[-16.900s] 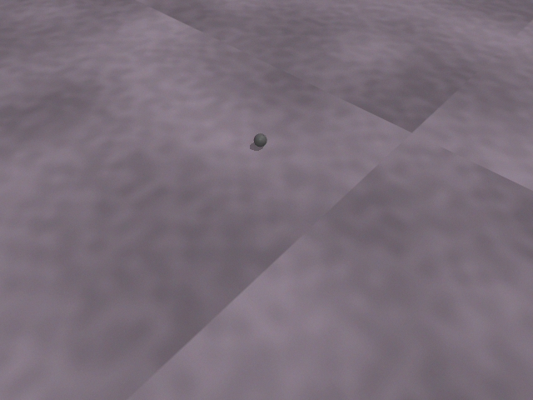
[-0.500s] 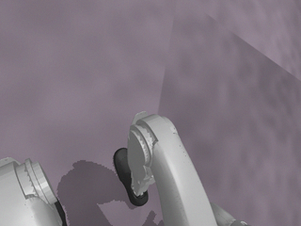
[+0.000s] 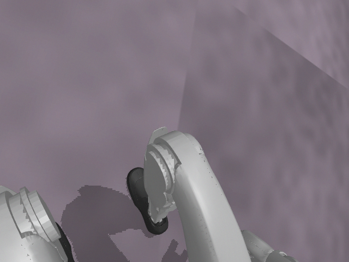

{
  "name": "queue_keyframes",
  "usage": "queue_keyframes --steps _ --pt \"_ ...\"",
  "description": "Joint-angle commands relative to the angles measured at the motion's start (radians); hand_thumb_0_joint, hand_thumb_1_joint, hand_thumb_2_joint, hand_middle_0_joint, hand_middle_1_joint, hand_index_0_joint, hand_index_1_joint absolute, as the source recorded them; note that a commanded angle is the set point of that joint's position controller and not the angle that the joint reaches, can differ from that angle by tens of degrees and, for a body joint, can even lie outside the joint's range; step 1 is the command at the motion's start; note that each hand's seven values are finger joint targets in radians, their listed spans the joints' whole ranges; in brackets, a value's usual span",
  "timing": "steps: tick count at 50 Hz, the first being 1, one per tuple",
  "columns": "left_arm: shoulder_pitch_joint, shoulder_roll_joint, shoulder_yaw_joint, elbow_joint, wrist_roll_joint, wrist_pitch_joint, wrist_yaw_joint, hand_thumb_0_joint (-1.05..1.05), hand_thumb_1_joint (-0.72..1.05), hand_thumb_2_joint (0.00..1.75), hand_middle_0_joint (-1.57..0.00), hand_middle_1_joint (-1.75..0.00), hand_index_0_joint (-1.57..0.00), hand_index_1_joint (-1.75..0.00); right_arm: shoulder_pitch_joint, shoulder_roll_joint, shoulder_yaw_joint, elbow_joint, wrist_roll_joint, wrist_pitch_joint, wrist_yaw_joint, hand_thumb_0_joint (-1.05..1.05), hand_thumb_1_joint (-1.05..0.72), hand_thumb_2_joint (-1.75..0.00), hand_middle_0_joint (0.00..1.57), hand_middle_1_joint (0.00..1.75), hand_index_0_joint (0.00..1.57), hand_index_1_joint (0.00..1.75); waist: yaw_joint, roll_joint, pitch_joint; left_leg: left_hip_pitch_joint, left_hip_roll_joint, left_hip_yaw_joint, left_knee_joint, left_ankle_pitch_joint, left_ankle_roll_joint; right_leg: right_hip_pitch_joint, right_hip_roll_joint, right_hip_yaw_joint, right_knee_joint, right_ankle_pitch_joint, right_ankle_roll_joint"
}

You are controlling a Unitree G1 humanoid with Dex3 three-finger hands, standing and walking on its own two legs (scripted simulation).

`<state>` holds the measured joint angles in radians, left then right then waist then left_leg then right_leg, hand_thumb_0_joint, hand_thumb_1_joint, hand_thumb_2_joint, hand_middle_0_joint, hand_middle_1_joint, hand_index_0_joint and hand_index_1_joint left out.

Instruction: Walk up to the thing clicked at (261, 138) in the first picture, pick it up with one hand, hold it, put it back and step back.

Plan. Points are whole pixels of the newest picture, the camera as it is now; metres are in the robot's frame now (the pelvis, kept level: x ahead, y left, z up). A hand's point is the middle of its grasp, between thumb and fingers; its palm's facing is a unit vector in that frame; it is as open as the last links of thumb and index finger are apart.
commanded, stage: close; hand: left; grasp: from above
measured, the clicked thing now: out of the picture +0.46 +0.32 -0.27
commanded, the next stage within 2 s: settle in 0.54 s
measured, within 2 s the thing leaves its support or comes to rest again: leaves its support in 0.92 s
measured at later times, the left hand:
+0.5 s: hand out of the picture +0.44 +0.32 -0.25, palm faces -0.44 -0.17 -0.88, open 9.6 cm
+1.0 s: hand out of the picture +0.45 +0.33 -0.23, palm faces -0.39 -0.17 -0.91, open 9.5 cm
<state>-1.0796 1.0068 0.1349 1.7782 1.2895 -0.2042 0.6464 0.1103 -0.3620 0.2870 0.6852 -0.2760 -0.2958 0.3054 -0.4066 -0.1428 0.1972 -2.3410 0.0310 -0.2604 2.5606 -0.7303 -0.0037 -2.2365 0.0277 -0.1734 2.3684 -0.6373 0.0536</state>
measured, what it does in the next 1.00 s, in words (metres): stands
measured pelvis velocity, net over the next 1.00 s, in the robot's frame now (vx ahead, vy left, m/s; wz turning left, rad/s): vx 0.00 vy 0.00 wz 0.00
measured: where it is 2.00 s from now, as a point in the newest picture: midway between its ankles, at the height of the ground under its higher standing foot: (111, 238)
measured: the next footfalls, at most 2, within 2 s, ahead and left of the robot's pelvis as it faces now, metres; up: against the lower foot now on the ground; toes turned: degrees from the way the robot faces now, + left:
none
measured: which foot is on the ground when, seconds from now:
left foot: down 0.00-1.00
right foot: down 0.00-1.00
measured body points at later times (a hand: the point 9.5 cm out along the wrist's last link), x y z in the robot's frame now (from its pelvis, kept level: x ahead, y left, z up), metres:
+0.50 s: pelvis +0.00 +0.00 +0.00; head +0.27 +0.13 +0.33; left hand +0.46 +0.32 -0.20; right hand +0.05 -0.25 -0.05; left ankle +0.06 +0.13 -0.27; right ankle +0.12 -0.12 -0.27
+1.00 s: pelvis +0.00 +0.00 +0.01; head +0.27 +0.13 +0.34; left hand +0.47 +0.33 -0.18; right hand +0.04 -0.26 -0.05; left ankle +0.06 +0.13 -0.27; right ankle +0.12 -0.12 -0.27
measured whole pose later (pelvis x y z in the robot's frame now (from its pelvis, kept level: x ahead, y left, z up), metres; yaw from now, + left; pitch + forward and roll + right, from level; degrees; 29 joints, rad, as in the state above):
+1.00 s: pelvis +0.00 +0.00 +0.01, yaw +0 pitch +29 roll -14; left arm -1.02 0.96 0.17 1.62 1.27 -0.19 0.58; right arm 0.15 -0.36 0.24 0.68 -0.25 -0.26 0.29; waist -0.38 -0.11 0.13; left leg -2.35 0.03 -0.26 2.54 -0.73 -0.01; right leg -2.24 0.02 -0.17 2.35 -0.65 0.05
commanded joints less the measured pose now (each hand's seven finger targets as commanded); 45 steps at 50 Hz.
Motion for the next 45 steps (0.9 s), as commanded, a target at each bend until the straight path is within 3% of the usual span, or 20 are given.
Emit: queue_keyframes --steps 1,4,8,9,13,14,19,21,22,27,29,33,36,39,40,43,44,45 --pt "-0.215 0.221 0.004 -0.122 -0.01 0.001 0.036 0.0 0.07 0.77 -0.41 -1.02 -0.48 -0.95 0.198 -0.323 -0.089 0.015 0.006 0.006 -0.007 0.0 -0.9 -0.9 0.2 0.3 0.2 0.3 -0.037 0.557 -0.689 0.502 0.016 0.108 -0.26 0.278 0.004 0.41 0.054 -0.098 -0.185 0.289 -0.065" --pt "-0.209 0.211 -0.001 -0.102 -0.025 0.004 0.031 0.0 0.15 0.8 -0.47 -1.04 -0.54 -0.96 0.198 -0.329 -0.087 0.016 0.01 0.004 -0.003 0.0 -0.9 -0.9 0.2 0.3 0.2 0.3 -0.05 0.527 -0.645 0.469 0.015 0.109 -0.261 0.252 0.01 0.401 0.053 -0.097 -0.192 0.272 -0.063" --pt "-0.201 0.214 0.011 -0.124 -0.032 0.002 0.027 0.0 0.23 0.74 -0.5 -1.03 -0.59 -0.94 0.212 -0.335 -0.102 0.019 0.013 0.01 -0.009 0.0 -0.9 -0.9 0.2 0.3 0.2 0.3 -0.037 0.537 -0.663 0.479 0.017 0.1 -0.284 0.244 0.006 0.398 0.054 -0.099 -0.201 0.256 -0.068" --pt "-0.215 0.194 -0.011 -0.123 -0.027 0.003 0.018 0.0 0.23 0.71 -0.5 -1.02 -0.59 -0.92 0.205 -0.334 -0.108 0.017 0.018 0.005 -0.008 0.0 -0.9 -0.9 0.2 0.3 0.2 0.3 -0.044 0.546 -0.647 0.489 0.016 0.1 -0.273 0.24 0.003 0.369 0.048 -0.099 -0.184 0.253 -0.067" --pt "-0.238 0.22 0.009 -0.162 -0.027 -0.003 0.019 0.0 0.34 0.77 -0.59 -1.02 -0.68 -0.93 0.208 -0.33 -0.1 0.019 0.021 0.005 -0.005 0.0 -0.9 -0.9 0.2 0.3 0.2 0.3 -0.038 0.553 -0.676 0.492 0.017 0.094 -0.271 0.255 0.005 0.378 0.049 -0.101 -0.187 0.264 -0.067" --pt "-0.202 0.209 0.009 -0.105 -0.024 0.002 0.02 0.0 0.37 0.76 -0.61 -1.03 -0.7 -0.94 0.21 -0.329 -0.1 0.016 0.018 0.009 -0.007 0.0 -0.9 -0.9 0.2 0.3 0.2 0.3 -0.043 0.538 -0.652 0.477 0.016 0.096 -0.283 0.242 0.006 0.38 0.05 -0.101 -0.192 0.252 -0.069" --pt "-0.225 0.219 0.007 -0.122 -0.008 -0.005 0.015 0.0 0.51 0.79 -0.72 -1.01 -0.8 -0.93 0.196 -0.333 -0.101 0.009 0.016 0.011 -0.01 0.0 -0.9 -0.9 0.2 0.3 0.2 0.3 -0.041 0.56 -0.633 0.496 0.018 0.088 -0.288 0.228 0.0 0.336 0.046 -0.108 -0.178 0.232 -0.071" --pt "-0.215 0.202 -0.007 -0.104 -0.004 -0.005 0.012 0.0 0.54 0.8 -0.76 -1.0 -0.83 -0.92 0.195 -0.334 -0.097 0.001 0.016 0.01 -0.01 0.0 -0.9 -0.9 0.2 0.3 0.2 0.3 -0.056 0.53 -0.603 0.476 0.016 0.09 -0.288 0.211 0.003 0.329 0.044 -0.107 -0.183 0.219 -0.067" --pt "-0.227 0.227 0.008 -0.13 -0.002 -0.008 0.02 0.0 0.56 0.8 -0.78 -0.99 -0.85 -0.91 0.204 -0.344 -0.106 0.008 0.016 0.017 -0.015 0.0 -0.9 -0.9 0.2 0.3 0.2 0.3 -0.045 0.557 -0.631 0.485 0.016 0.095 -0.299 0.216 0.002 0.353 0.052 -0.102 -0.198 0.222 -0.071" --pt "-0.224 0.195 -0.023 -0.1 -0.001 -0.002 0.018 0.0 0.67 0.82 -0.87 -0.97 -0.94 -0.9 0.186 -0.327 -0.091 0.002 0.015 0.013 -0.016 0.0 -0.9 -0.9 0.2 0.3 0.2 0.3 -0.061 0.52 -0.605 0.466 0.014 0.1 -0.281 0.197 0.006 0.354 0.047 -0.1 -0.196 0.221 -0.065" --pt "-0.24 0.218 -0.002 -0.121 0.0 -0.004 0.023 0.0 0.69 0.81 -0.88 -0.97 -0.95 -0.9 0.209 -0.342 -0.103 0.009 0.014 0.013 -0.019 0.0 -0.9 -0.9 0.2 0.3 0.2 0.3 -0.05 0.544 -0.638 0.489 0.015 0.096 -0.289 0.225 0.004 0.35 0.047 -0.103 -0.199 0.232 -0.068" --pt "-0.215 0.212 -0.016 -0.09 -0.007 0.0 0.018 0.0 0.65 0.77 -0.9 -0.96 -0.98 -0.88 0.208 -0.329 -0.083 -0.004 0.011 0.015 -0.017 0.0 -0.91 -0.9 0.2 0.3 0.2 0.3 -0.06 0.495 -0.619 0.458 0.014 0.105 -0.269 0.226 0.013 0.383 0.049 -0.097 -0.206 0.245 -0.06" --pt "-0.237 0.243 0.011 -0.123 -0.024 0.005 0.017 0.0 0.62 0.75 -0.88 -0.94 -0.96 -0.87 0.217 -0.339 -0.098 0.001 0.02 0.012 -0.021 0.0 -0.91 -0.9 0.2 0.3 0.2 0.3 -0.041 0.539 -0.649 0.484 0.015 0.101 -0.283 0.243 0.008 0.378 0.046 -0.098 -0.203 0.249 -0.065" --pt "-0.24 0.239 0.01 -0.144 -0.033 0.014 0.009 0.0 0.61 0.75 -0.89 -0.91 -0.96 -0.84 0.215 -0.343 -0.105 -0.009 0.022 0.018 -0.024 0.0 -0.91 -0.9 0.2 0.3 0.2 0.3 -0.034 0.552 -0.684 0.488 0.016 0.102 -0.288 0.239 0.007 0.385 0.05 -0.094 -0.206 0.25 -0.068" --pt "-0.244 0.27 0.035 -0.172 -0.038 0.014 0.007 0.0 0.61 0.74 -0.89 -0.91 -0.96 -0.84 0.223 -0.339 -0.104 -0.004 0.024 0.022 -0.026 0.0 -0.91 -0.9 0.2 0.3 0.2 0.3 -0.027 0.563 -0.704 0.49 0.016 0.102 -0.293 0.244 0.007 0.393 0.048 -0.095 -0.208 0.251 -0.069" --pt "-0.254 0.197 -0.016 -0.232 -0.04 0.016 -0.009 0.0 0.61 0.73 -0.89 -0.9 -0.96 -0.83 0.195 -0.321 -0.115 -0.009 0.028 0.023 -0.028 0.0 -0.91 -0.9 0.2 0.3 0.2 0.3 -0.014 0.621 -0.751 0.544 0.017 0.108 -0.289 0.272 -0.002 0.38 0.048 -0.092 -0.193 0.273 -0.077" --pt "-0.256 0.234 0.012 -0.262 -0.037 0.015 -0.01 0.0 0.62 0.72 -0.89 -0.9 -0.96 -0.83 0.216 -0.328 -0.123 0.003 0.025 0.026 -0.028 0.0 -0.91 -0.9 0.2 0.3 0.2 0.3 -0.015 0.644 -0.766 0.559 0.018 0.104 -0.299 0.289 -0.006 0.382 0.047 -0.098 -0.19 0.284 -0.077" --pt "-0.246 0.232 0.019 -0.295 -0.034 0.016 -0.015 0.0 0.63 0.72 -0.9 -0.89 -0.97 -0.82 0.219 -0.328 -0.131 -0.002 0.03 0.028 -0.026 0.0 -0.91 -0.9 0.2 0.3 0.2 0.3 -0.002 0.662 -0.777 0.572 0.014 0.104 -0.301 0.299 -0.008 0.37 0.043 -0.097 -0.185 0.285 -0.079"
